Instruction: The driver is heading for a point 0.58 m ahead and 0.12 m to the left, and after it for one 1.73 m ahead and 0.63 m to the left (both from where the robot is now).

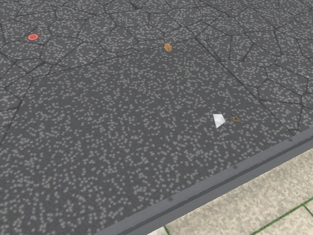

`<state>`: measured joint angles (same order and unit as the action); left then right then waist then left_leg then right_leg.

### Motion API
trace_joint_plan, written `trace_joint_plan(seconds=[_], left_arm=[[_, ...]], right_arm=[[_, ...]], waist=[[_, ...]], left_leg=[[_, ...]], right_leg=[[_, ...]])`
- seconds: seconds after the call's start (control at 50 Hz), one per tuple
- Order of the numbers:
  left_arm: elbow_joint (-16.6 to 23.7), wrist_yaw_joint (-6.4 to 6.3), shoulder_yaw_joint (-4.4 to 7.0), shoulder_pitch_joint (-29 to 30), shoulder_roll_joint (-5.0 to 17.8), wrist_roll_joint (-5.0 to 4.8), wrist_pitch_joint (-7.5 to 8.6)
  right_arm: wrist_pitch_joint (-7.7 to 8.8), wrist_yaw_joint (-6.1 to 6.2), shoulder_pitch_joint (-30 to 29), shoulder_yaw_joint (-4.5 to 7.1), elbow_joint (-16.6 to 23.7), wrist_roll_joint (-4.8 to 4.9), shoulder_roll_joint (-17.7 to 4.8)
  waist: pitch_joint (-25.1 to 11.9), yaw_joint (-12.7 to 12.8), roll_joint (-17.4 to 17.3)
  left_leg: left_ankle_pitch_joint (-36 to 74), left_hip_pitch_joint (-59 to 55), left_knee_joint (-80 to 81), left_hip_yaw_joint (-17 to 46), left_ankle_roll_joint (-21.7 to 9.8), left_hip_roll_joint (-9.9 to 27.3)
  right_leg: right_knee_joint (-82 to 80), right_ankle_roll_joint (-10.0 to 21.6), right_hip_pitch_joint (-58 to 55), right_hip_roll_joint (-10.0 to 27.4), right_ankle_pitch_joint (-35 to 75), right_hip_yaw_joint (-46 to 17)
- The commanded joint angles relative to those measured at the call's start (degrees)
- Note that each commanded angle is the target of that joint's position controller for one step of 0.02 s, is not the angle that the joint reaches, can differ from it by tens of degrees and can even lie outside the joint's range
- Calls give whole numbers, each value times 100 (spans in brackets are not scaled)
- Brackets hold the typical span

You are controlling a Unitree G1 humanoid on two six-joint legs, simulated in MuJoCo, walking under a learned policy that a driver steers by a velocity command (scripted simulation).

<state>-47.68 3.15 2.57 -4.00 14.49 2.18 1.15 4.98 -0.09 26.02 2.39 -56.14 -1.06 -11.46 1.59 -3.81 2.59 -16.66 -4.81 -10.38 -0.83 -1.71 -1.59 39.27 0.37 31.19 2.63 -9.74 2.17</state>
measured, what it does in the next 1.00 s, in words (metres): climbs, turning left: right foot, then left foot 0.14 m higher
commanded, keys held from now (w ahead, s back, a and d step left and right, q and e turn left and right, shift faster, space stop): w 0.34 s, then w+q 0.36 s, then q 0.30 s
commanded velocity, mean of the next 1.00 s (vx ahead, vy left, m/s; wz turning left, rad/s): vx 0.42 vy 0.00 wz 0.24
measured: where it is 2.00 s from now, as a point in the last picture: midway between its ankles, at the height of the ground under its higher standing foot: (125, 160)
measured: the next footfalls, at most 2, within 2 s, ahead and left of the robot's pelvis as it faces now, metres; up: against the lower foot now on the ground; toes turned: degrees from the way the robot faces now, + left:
right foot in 0.08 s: +0.19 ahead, -0.11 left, +0.00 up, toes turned -3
left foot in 0.74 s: +0.59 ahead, +0.08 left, +0.14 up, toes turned +13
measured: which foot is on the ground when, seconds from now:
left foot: down 0.00-0.10, up 0.12-0.72, down 0.74-1.00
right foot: up 0.00-0.06, down 0.08-0.74, up 0.76-1.00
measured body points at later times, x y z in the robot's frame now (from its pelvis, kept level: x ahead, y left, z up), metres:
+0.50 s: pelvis +0.24 -0.04 +0.00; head +0.25 -0.05 +0.45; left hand +0.17 +0.20 -0.14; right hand +0.37 -0.28 -0.13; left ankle +0.28 +0.08 -0.54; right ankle +0.15 -0.11 -0.74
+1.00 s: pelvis +0.54 +0.05 +0.12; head +0.59 +0.07 +0.56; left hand +0.68 +0.33 +0.03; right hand +0.66 -0.20 -0.02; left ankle +0.55 +0.07 -0.60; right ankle +0.66 -0.08 -0.48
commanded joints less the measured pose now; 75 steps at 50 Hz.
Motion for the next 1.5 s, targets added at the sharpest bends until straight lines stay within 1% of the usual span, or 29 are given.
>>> trace_joint_plan(seconds=[0.02, 0.08, 0.1, 0.12, 0.14, 0.18, 0.22, 0.34, 0.46, 0.56, 0.6, 0.64, 0.66, 0.7, 0.72, 0.74, 0.76, 0.78, 0.84, 0.88, 0.98, 1.12, 1.22, 1.36, 1.38, 1.4, 1.42, 1.44, 1.5], left_arm=[[565, -64, 12, 735, 281, -30, 148], [-22, -249, 167, -1034, 588, 36, 271], [-143, -334, 273, -1927, 1024, 167, 323], [-278, -325, 391, -2226, 1550, 161, 295], [-255, -275, 337, -1853, 1218, -46, 248], [-105, -225, 141, -894, 555, -93, 291], [-181, -260, 59, -755, 349, -117, 366], [-564, -282, 45, -1472, 428, -171, 501], [-1071, -383, 7, -2722, 309, 34, 479], [-1381, -368, -151, -3066, 203, 124, 598], [-1571, -407, -260, -3099, 86, 3, 562], [-1511, -559, -300, -2823, 171, -197, 464], [-1347, -581, -349, -2648, 232, -360, 454], [-1052, -587, -143, -2445, 1102, -416, 495], [-881, -541, 24, -2245, 1427, -404, 425], [-646, -474, 84, -2192, 1423, -367, 399], [-197, -266, -60, -2171, 509, -336, 516], [-27, -115, 59, -2085, 770, -169, 602], [474, -276, -145, -1334, -26, -39, 396], [759, -435, -192, -1301, -136, 28, 145], [1328, -604, -143, -708, 248, 132, 16], [1674, -421, -226, 353, 112, 18, -168], [1753, -436, -212, 748, 362, -34, -175], [1585, -543, -121, -237, 732, -189, -98], [1414, -603, -66, -876, 794, -190, -35], [1403, -672, -28, -1252, 951, -209, 9], [1575, -661, -24, -936, 1206, -224, -72], [1539, -596, -40, -1095, 851, -285, -125], [1640, -619, -217, -355, 271, -115, -88]], right_arm=[[50, 30, 107, 189, 126, 6, -996], [6, 33, -140, 144, 139, 81, -966], [9, 16, -219, 40, 373, 155, -690], [-16, 23, 249, -32, 473, 199, -251], [-91, 70, -39, 138, 347, 43, -862], [-52, -19, -380, 90, 379, 22, -606], [-145, -75, -340, 79, 320, -89, -536], [-296, -182, -1137, 92, 523, -172, -467], [-382, 38, -1982, 100, 803, -49, -225], [-365, 200, -3485, -226, 1820, 2, 245], [-370, 113, -4089, -471, 2372, -9, 460], [-447, -77, -3623, -565, 2451, -52, 376], [-485, -128, -3234, -602, 2277, 26, 465], [-491, -122, -1938, -458, 1894, 34, 31], [-472, -131, -959, -335, 1599, 2, -191], [-420, -167, -512, -123, 1414, -52, -679], [-411, -114, -509, 176, 1278, 4, -1690], [-511, 55, -543, 352, 1313, 86, -1842], [-425, 154, -1355, 202, 1002, 12, -801], [-338, 156, -1334, 82, 886, -67, -358], [-68, 114, -1353, 182, 1166, 62, -803], [-453, 374, -43, 345, 1393, 124, -1081], [-531, 413, 127, 382, 1630, -8, -1129], [-571, 315, -639, 444, 1916, 48, -1417], [-520, 261, -870, 414, 1961, 131, -1395], [-453, 224, -536, 326, 2061, 182, -1056], [-485, 237, 154, 314, 2047, 205, -951], [-572, 258, 417, 355, 1749, -119, -1227], [-755, 144, -780, 309, 1855, -63, -1165]], waist=[[361, 97, -1042], [-650, 941, -683], [-1342, 1277, -84], [-1746, 993, 1298], [-1254, 904, 320], [-209, 493, 65], [-46, 261, 218], [121, 294, 77], [550, 533, -120], [1023, 598, -283], [1090, 512, -268], [716, 282, -396], [29, 155, -288], [-990, -514, 465], [-1660, -865, 1038], [-1980, -1069, 1268], [-2332, -565, -1051], [-3086, -404, -752], [-540, 349, 393], [-188, 647, 59], [-527, 755, 53], [-787, -84, -504], [-520, -209, -865], [-537, 402, -891], [-741, 763, -752], [-1426, 720, 174], [-1799, 263, 1259], [-1771, 148, 587], [-612, 168, 208]], left_leg=[[3478, 370, -227, 608, -770, 1433], [4781, 899, -2329, 184, -477, 1084], [2897, 2182, -3860, -17, -306, 781], [-1212, 3655, -5555, -222, -171, -138], [-1040, 3894, -6055, 440, -298, 151], [-172, 3798, -5700, 369, -343, 570], [93, 3421, -5407, 263, -218, 714], [730, 4120, -5067, -26, 71, 822], [-650, 7575, -9312, 425, -215, 409], [-1845, 9633, -10699, 264, -638, 205], [-1871, 8995, -9335, -380, -668, 290], [-1102, 6688, -7508, -1085, -711, 383], [-431, 4896, -7002, -1454, -817, 61], [-578, 3160, -6250, -1664, -884, -478], [-587, 2538, -5423, -1284, -1014, -711], [-510, 1616, -4549, 119, -1358, -582], [2342, -3, -2839, 4107, -2326, 1503], [4050, -347, -1840, 5913, -2294, 1639], [2755, 2107, -2222, 3635, -1619, 1070], [2846, 2927, -1912, 2778, -1503, 758], [5173, 2863, -1346, 1295, -730, 114], [5766, 532, -1567, 1721, -66, 304], [5832, -230, -1753, 2465, -317, 677], [6086, 816, -2566, 2845, 66, 102], [5466, 1226, -3200, 2701, 183, -47], [1758, 2011, -4538, 2031, 272, -375], [-2628, 3015, -5841, 1171, 387, -1416], [-2278, 2877, -6583, 1082, 396, -912], [-1256, 3090, -6247, 1025, 480, -609]], right_leg=[[-593, 243, -341, -271, -162, 353], [-1387, 626, -2856, -484, 235, 304], [-1612, 939, -4330, 810, -619, -1143], [-2245, 1498, -5008, 2224, -561, -3602], [-2367, 1440, -4341, 1955, -909, -3556], [-2770, 1173, -2964, 1381, -557, -2193], [-3001, 995, -2414, 948, 341, -1439], [-3223, 1165, -2502, 816, 1362, -828], [-3114, 1527, -3956, 1440, 382, -1058], [-2924, 946, -3999, 1505, 332, -452], [-3394, 632, -3188, 1077, 458, 160], [-4083, 778, -2284, 855, 2215, 760], [-3718, 777, -2094, 791, 5410, 1062], [-1835, 772, -2620, 1269, 9798, 922], [-434, 685, -3260, 1291, 10346, 841], [1448, 481, -2793, 1005, 8964, 809], [4847, -138, -262, -624, 113, 669], [6133, -22, 259, -850, -455, -642], [5761, 184, 1137, -208, -470, -718], [6077, 216, 1337, -172, -967, -632], [3496, 18, 800, 55, -276, -226], [2003, -207, 1732, -238, 592, -162], [1466, -219, 2066, -254, 126, -447], [-942, 112, -1010, -742, -182, -465], [-1631, 234, -2105, -457, 796, -652], [-1283, 660, -3596, 908, 2795, -1627], [-1266, 1728, -3989, 2339, 5800, -3526], [-1213, 1926, -3347, 2274, 5968, -3646], [-1957, 1338, -1887, 1113, 2217, -2208]])
Keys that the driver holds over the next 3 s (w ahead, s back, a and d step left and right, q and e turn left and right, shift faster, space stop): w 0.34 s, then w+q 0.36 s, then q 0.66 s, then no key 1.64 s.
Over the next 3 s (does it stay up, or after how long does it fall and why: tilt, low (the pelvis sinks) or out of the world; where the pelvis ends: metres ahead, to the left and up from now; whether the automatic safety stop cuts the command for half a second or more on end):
stays up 0.76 0.10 0.14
